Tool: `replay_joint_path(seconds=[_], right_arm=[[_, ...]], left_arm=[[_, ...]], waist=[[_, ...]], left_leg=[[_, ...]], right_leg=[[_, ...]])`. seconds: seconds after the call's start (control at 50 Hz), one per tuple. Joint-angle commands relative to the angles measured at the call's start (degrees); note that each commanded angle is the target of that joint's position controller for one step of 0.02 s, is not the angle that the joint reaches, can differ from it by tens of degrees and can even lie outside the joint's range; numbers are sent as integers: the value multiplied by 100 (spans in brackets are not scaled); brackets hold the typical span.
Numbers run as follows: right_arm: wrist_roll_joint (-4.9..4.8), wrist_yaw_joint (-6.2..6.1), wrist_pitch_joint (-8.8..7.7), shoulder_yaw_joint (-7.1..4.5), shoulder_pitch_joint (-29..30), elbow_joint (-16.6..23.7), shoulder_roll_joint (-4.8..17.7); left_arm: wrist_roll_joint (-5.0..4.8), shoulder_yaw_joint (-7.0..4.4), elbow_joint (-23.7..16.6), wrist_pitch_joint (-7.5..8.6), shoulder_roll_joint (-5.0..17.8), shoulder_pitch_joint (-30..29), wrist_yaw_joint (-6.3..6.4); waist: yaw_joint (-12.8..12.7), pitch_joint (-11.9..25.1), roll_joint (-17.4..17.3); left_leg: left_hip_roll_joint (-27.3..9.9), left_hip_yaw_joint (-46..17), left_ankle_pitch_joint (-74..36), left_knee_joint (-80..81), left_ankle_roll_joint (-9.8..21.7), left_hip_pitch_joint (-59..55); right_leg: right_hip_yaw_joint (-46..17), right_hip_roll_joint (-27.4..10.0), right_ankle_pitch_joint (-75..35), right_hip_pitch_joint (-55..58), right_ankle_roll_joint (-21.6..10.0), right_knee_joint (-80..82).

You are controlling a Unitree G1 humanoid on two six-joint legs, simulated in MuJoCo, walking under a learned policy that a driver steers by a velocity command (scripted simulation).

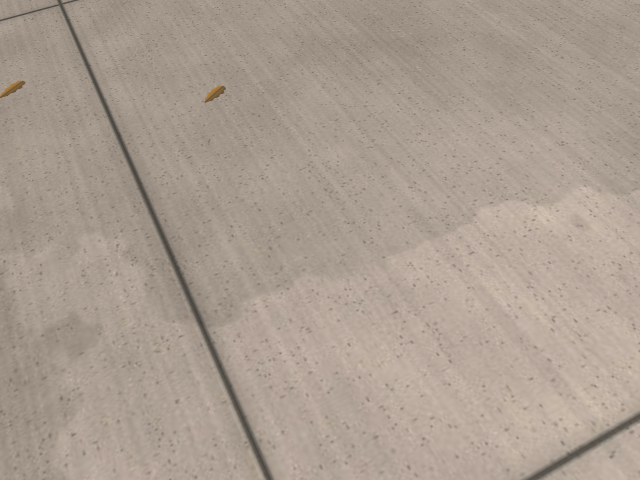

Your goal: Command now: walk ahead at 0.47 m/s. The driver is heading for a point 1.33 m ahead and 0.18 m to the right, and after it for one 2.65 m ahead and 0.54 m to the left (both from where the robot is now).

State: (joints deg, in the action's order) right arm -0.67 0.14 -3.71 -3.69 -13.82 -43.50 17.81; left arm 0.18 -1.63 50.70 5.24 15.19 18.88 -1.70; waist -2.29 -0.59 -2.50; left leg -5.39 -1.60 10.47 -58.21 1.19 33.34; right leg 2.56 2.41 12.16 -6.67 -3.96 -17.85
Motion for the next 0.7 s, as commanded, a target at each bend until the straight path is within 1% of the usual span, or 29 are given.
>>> replay_joint_path(seconds=[0.02, 0.06, 0.1, 0.16, 0.2, 0.22, 0.24, 0.26, 0.28, 0.3, 0.32, 0.34, 0.36, 0.38, 0.4, 0.42, 0.44, 0.46, 0.48, 0.5, 0.54, 0.56, 0.6, 0.62, 0.66, 0.7], right_arm=[[45, -9, -64, -68, 398, 491, 283], [24, 27, -109, -6, 750, 601, 140], [-5, 95, -155, 49, 1198, 725, 44], [-39, 212, -205, 86, 1681, 896, 16], [-54, 288, -238, 84, 1868, 996, 63], [-53, 317, -250, 70, 1856, 1016, 120], [-44, 329, -253, 33, 1709, 991, 222], [-31, 314, -241, -30, 1423, 923, 371], [-29, 275, -224, -138, 766, 752, 581], [-17, 201, -198, -251, -168, 497, 823], [86, 122, -148, -350, -1092, 300, 1228], [68, 177, -164, -332, -1107, 221, 1306], [-12, 159, -163, -195, -941, 241, 735], [-14, 133, -156, -139, -513, 268, 605], [24, 138, -161, -123, -165, 286, 562], [80, 159, -181, -91, 55, 309, 438], [137, 166, -207, -59, 165, 303, 339], [115, 176, -240, -66, 204, 271, 334], [71, 181, -282, -74, 203, 213, 362], [46, 175, -309, -85, 194, 147, 415], [55, 118, -310, -121, 80, 34, 558], [53, 89, -293, -126, 14, -11, 592], [34, 51, -255, -128, -99, -79, 650], [19, 38, -241, -136, -214, -129, 704], [-21, 29, -207, -157, -519, -274, 812], [-51, 19, -141, -166, -693, -397, 838]], left_arm=[[-26, -214, -312, 76, 981, -138, 88], [-44, -206, -270, 37, 991, -34, 135], [-71, -207, -192, 7, 1023, 201, 171], [-99, -218, -49, -75, 1046, 550, 188], [-115, -239, 12, -145, 1070, 648, 203], [-124, -258, 22, -173, 1100, 639, 216], [-121, -282, 9, -195, 1158, 585, 232], [-107, -313, -10, -221, 1247, 540, 250], [-83, -323, -35, -267, 1283, 444, 262], [-53, -281, -98, -295, 1215, 368, 281], [57, -158, -282, -262, 838, 545, 291], [-3, 25, -252, -124, 199, 1262, 212], [-161, -135, -303, 0, 920, 628, 156], [-287, -187, -503, 82, 1072, 71, 120], [-247, -168, -563, 128, 972, -201, 146], [-161, -202, -563, 110, 938, -266, 155], [-139, -207, -524, 50, 869, -95, 145], [-133, -186, -495, -15, 742, 39, 150], [-111, -165, -491, -80, 642, 82, 162], [-86, -153, -542, -130, 597, -28, 175], [-32, -138, -726, -154, 574, -481, 193], [-21, -127, -794, -141, 554, -689, 184], [-24, -92, -902, -86, 471, -1110, 142], [-30, -68, -959, -55, 419, -1342, 117], [-73, -53, -1077, -20, 411, -1724, 68], [-105, -65, -1201, 3, 478, -1976, 12]], waist=[[44, -249, 572], [-53, -299, 604], [-221, -412, 593], [-346, -573, 537], [-296, -604, 565], [-210, -555, 605], [-66, -412, 683], [124, -139, 813], [511, 328, 872], [979, 955, 816], [1125, 1850, -6], [628, 2526, -1351], [890, 1930, -730], [796, 1011, -469], [602, 572, 87], [423, 273, 138], [230, 266, 4], [133, 266, -74], [72, 206, -93], [47, 71, -94], [131, -145, -45], [192, -198, -24], [346, -265, -2], [447, -283, 20], [623, -304, 25], [681, -351, -8]], left_leg=[[-185, -73, -710, 680, -190, 970], [-93, 58, -1245, 1478, -230, 725], [29, 219, -1648, 2123, -216, 508], [169, 260, -1753, 2694, -121, 504], [233, 230, -1503, 2917, 18, 563], [278, 231, -1309, 2998, 108, 487], [383, 281, -1087, 3042, 203, 211], [551, 389, -820, 2988, 309, -257], [726, 529, -748, 3034, 476, -1139], [571, 402, -996, 3018, 687, -2653], [-658, -1166, -778, 2771, 1134, -4687], [-1759, -3940, 376, 3528, 1957, -5985], [-1515, -3795, 936, 3927, 1674, -5580], [-1328, -2842, 585, 4106, 1457, -4699], [-1107, -2287, -9, 4292, 1342, -3855], [-912, -1854, -590, 4461, 1307, -3256], [-787, -1599, -827, 4640, 1303, -2890], [-737, -1440, -918, 4810, 1354, -2665], [-708, -1244, -1039, 4939, 1399, -2462], [-687, -1057, -1118, 5057, 1415, -2271], [-617, -780, -1223, 5213, 1420, -2170], [-534, -620, -1244, 5237, 1364, -2194], [-335, -281, -1287, 5236, 1189, -2187], [-294, -179, -1252, 5230, 1126, -2211], [-406, -195, -1088, 5178, 1094, -2477], [-613, -272, -1117, 4990, 1059, -2958]], right_leg=[[-1152, -1402, -1291, 405, -746, 1114], [-789, -1237, -1586, 310, -654, 1151], [-629, -1207, -1560, 296, -614, 1216], [-617, -1404, -1691, 695, -658, 1113], [-636, -1592, -2083, 1112, -645, 900], [-636, -1669, -2447, 1301, -609, 738], [-616, -1699, -3163, 1451, -554, 485], [-594, -1693, -4188, 1575, -503, 78], [-475, -1575, -5098, 1549, -416, -730], [-324, -1344, -4942, 896, -243, -1901], [-126, -857, -2839, -750, -55, -3823], [-684, 196, 2025, -2611, 173, -5437], [-1143, -147, 2042, -3221, 111, -5861], [-924, -431, 1530, -3442, 65, -5749], [-778, -699, 1023, -3279, 85, -5423], [-732, -860, 727, -3086, 142, -5129], [-777, -991, 538, -2763, 181, -5015], [-758, -1047, 468, -2599, 245, -4858], [-705, -1091, 436, -2558, 317, -4694], [-665, -1138, 337, -2635, 394, -4484], [-607, -1181, -207, -2954, 539, -3888], [-579, -1174, -594, -3016, 571, -3488], [-446, -1044, -1354, -2847, 565, -2565], [-357, -949, -1661, -2709, 551, -2161], [-286, -819, -1936, -2615, 533, -1720], [-352, -772, -1815, -2782, 435, -1425]])
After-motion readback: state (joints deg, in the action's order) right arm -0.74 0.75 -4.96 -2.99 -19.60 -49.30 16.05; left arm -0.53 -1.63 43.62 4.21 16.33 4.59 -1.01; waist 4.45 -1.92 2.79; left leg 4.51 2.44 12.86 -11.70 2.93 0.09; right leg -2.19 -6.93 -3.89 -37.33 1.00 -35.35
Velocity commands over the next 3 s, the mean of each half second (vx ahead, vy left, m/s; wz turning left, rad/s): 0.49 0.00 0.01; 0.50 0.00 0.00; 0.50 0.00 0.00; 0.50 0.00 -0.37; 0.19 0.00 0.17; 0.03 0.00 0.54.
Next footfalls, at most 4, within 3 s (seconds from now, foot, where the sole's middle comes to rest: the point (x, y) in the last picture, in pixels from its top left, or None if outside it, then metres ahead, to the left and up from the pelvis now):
0.30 left None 0.37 0.13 -0.79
0.82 right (416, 408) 0.66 -0.11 -0.79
1.38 left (318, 295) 0.97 0.12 -0.79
1.92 right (412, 215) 1.25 -0.13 -0.79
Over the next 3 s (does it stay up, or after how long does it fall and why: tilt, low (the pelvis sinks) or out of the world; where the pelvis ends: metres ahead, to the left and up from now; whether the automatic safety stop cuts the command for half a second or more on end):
stays up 1.38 -0.10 -0.01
